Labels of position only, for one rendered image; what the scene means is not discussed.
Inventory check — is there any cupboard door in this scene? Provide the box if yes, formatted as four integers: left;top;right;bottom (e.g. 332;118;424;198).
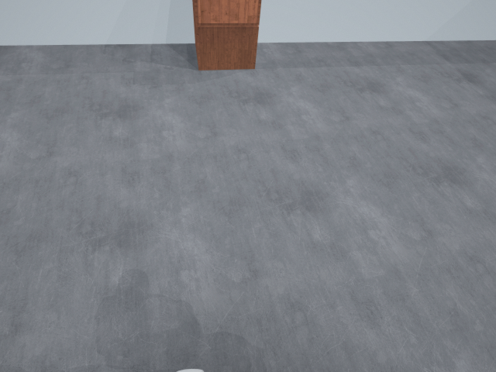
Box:
198;0;259;23

